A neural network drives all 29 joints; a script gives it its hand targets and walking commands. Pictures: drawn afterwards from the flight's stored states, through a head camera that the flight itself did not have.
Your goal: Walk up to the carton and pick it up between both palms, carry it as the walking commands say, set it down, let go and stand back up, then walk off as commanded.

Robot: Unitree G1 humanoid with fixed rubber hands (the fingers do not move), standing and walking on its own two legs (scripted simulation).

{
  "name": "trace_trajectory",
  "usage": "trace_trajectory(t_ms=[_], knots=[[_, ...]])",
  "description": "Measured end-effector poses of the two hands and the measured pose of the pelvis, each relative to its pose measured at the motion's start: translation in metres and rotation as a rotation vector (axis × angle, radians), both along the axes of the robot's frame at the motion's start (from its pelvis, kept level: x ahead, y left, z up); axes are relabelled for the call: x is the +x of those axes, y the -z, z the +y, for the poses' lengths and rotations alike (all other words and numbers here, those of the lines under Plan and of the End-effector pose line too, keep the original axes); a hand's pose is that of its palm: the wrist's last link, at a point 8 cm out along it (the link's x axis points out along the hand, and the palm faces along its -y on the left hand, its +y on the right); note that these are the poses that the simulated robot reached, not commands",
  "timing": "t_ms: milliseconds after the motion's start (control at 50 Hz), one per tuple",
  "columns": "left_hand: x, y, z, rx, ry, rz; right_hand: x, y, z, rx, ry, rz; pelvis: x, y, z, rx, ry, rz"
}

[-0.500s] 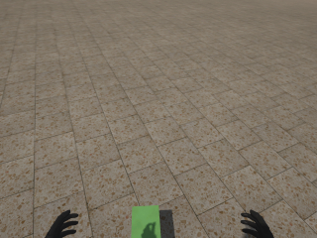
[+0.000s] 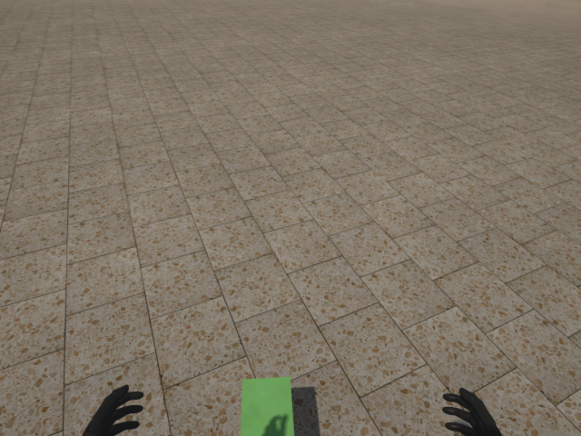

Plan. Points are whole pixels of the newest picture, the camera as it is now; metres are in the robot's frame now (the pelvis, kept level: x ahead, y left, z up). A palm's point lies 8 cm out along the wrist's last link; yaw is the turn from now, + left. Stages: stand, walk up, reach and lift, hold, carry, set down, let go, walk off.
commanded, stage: stand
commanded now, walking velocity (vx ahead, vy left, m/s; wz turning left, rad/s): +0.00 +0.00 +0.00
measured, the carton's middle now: (267, 435) +0.38 +0.04 -0.66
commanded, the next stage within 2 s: walk off in 0.72 s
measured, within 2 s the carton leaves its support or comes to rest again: neither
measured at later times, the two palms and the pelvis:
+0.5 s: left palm out of the picture +0.14 +0.25 -0.07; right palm out of the picture +0.12 -0.27 -0.06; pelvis -0.02 +0.00 +0.00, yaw +0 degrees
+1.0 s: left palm out of the picture +0.13 +0.25 -0.07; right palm out of the picture +0.11 -0.27 -0.07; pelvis -0.03 +0.00 +0.00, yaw +0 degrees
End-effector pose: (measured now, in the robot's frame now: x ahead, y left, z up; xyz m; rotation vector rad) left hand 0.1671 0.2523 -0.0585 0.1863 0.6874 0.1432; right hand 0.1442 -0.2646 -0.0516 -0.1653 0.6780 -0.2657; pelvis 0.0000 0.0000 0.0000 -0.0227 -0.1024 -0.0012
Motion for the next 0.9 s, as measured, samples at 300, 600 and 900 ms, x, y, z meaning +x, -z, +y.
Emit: trace_trajectory(t_ms=[300, 600, 900], knots=[[-0.020, 0.004, -0.001, 0.006, 0.000, 0.024, -0.020, 0.006, -0.002, 0.003, -0.001, 0.020, -0.016, 0.000, -0.002, 0.003, 0.000, -0.022], [-0.030, 0.008, -0.001, 0.010, 0.000, 0.049, -0.032, 0.012, -0.003, 0.007, 0.002, 0.052, -0.022, 0.000, -0.003, 0.004, 0.000, -0.032], [-0.035, 0.009, 0.000, 0.014, 0.001, 0.057, -0.036, 0.013, -0.003, 0.008, 0.002, 0.059, -0.026, 0.000, -0.004, 0.005, 0.000, -0.036]])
